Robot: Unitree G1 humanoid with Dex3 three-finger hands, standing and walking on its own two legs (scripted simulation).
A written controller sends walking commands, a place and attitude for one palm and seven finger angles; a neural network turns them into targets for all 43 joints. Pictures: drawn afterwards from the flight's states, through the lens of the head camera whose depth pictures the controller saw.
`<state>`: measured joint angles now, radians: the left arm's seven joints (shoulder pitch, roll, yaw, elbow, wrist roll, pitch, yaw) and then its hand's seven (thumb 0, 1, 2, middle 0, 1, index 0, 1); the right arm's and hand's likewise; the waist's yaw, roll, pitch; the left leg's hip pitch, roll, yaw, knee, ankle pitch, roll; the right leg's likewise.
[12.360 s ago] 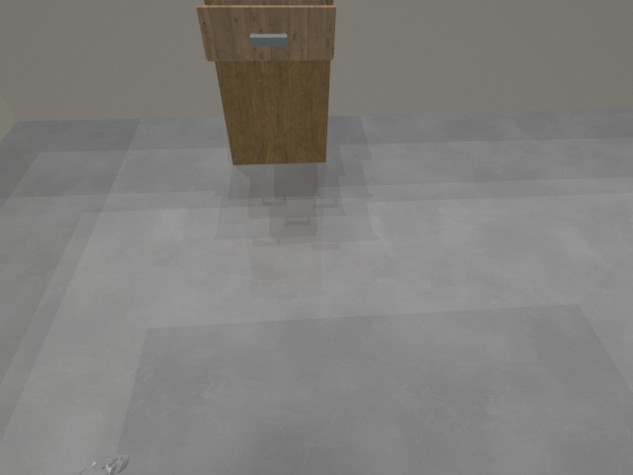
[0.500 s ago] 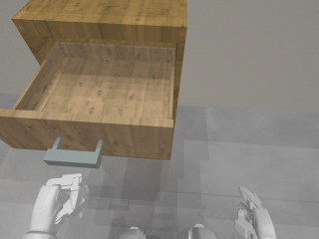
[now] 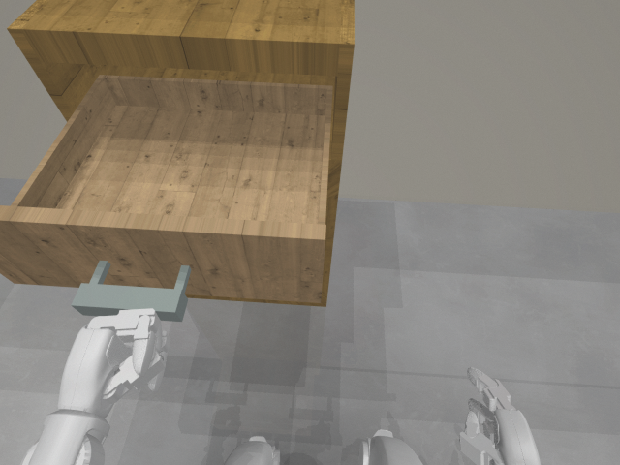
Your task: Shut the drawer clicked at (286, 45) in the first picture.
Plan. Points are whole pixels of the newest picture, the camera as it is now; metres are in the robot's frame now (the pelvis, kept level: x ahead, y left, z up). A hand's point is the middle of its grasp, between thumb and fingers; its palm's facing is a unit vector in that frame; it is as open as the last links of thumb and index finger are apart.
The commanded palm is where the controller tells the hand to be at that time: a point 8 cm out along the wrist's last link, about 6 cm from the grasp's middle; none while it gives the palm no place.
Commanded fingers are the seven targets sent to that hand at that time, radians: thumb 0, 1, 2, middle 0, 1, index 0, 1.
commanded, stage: push the drawer shut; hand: left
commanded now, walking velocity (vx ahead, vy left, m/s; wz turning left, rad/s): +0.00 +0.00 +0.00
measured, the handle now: (138, 285) +0.32 +0.22 +0.06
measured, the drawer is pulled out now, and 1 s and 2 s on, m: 0.29 0.19 0.05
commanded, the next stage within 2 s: none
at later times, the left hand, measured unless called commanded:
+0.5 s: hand (161, 321) +0.28 +0.19 +0.05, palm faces -0.06 -1.00 -0.07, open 2.9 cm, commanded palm +0.28 +0.24 +0.06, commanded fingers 0.00 0.90 0.90 -1.40 -1.60 -1.40 -1.60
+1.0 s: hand (177, 273) +0.34 +0.18 +0.05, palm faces -0.05 -1.00 -0.05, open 2.9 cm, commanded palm +0.33 +0.23 +0.06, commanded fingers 0.00 0.90 0.90 -1.40 -1.60 -1.40 -1.60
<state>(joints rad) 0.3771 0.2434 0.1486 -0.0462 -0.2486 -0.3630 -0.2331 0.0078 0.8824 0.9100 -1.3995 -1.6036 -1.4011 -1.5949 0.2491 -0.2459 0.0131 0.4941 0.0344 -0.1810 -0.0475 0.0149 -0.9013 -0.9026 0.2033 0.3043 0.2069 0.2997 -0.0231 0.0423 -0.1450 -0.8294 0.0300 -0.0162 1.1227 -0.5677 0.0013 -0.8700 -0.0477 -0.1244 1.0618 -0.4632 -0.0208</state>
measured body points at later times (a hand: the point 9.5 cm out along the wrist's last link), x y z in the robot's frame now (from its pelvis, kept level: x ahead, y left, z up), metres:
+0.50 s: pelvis -0.02 +0.00 +0.00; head +0.06 +0.01 +0.45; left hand +0.27 +0.24 +0.06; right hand +0.16 -0.23 -0.08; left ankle -0.01 +0.12 -0.66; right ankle +0.03 -0.11 -0.66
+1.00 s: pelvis -0.01 +0.01 +0.01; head +0.08 +0.01 +0.45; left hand +0.34 +0.24 +0.06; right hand +0.12 -0.24 -0.09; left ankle -0.01 +0.12 -0.66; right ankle +0.03 -0.11 -0.66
